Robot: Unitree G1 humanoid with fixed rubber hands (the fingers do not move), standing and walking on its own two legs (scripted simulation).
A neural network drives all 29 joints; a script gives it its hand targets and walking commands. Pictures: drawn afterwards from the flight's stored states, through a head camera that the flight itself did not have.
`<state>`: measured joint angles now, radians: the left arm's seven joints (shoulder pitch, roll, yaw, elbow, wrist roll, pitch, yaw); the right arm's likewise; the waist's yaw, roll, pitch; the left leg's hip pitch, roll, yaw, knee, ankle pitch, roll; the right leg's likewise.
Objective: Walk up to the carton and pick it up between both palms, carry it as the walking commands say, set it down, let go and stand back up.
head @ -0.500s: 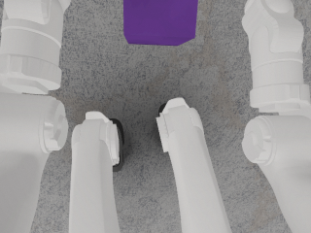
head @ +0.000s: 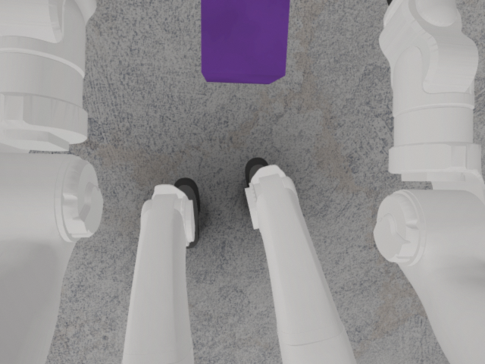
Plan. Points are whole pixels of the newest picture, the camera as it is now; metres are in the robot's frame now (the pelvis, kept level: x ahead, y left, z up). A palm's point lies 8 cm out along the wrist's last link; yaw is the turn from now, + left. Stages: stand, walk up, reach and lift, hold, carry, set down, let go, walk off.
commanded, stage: set down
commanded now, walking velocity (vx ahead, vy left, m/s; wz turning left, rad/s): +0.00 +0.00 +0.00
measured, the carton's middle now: (242, 19) +0.59 -0.11 -0.48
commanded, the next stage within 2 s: let go in 0.34 s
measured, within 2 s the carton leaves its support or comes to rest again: neither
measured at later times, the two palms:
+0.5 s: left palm out of the picture +0.57 +0.11 -0.04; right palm out of the picture +0.51 -0.23 -0.04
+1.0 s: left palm out of the picture +0.42 +0.18 +0.06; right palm out of the picture +0.36 -0.24 +0.08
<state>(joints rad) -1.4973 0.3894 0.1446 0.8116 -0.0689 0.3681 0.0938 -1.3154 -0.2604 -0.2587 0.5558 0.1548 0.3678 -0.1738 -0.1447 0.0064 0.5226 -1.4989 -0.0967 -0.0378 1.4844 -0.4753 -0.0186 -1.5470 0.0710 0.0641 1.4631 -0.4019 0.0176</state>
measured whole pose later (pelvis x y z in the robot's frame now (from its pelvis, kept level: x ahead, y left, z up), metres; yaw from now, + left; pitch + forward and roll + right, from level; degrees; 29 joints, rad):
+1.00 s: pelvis +0.09 +0.00 +0.16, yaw -1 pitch +17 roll +0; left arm -0.32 0.14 0.14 0.57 0.09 0.09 0.08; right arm -0.23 -0.19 -0.12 0.51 0.01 0.07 0.07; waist -0.08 -0.03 0.13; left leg -0.66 -0.06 -0.08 0.67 -0.30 0.00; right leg -0.71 0.05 0.08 0.66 -0.24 0.00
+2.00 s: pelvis +0.15 +0.00 +0.18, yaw -1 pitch -1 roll -1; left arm 0.25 0.30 0.02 0.70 0.04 0.01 0.01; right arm 0.26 -0.27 -0.05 0.63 -0.04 0.04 -0.01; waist 0.01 0.01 -0.09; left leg -0.16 -0.03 -0.09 0.56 -0.38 0.01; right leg -0.20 0.07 0.07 0.55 -0.32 -0.02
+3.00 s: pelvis +0.11 -0.01 +0.19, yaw -2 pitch -3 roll +0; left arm 0.20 0.36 0.02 1.00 0.02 -0.03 0.00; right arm 0.24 -0.34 -0.02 0.99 -0.02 -0.03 -0.02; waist 0.01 0.00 -0.04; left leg -0.12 -0.02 -0.09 0.43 -0.25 -0.01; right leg -0.17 0.07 0.08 0.43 -0.20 -0.03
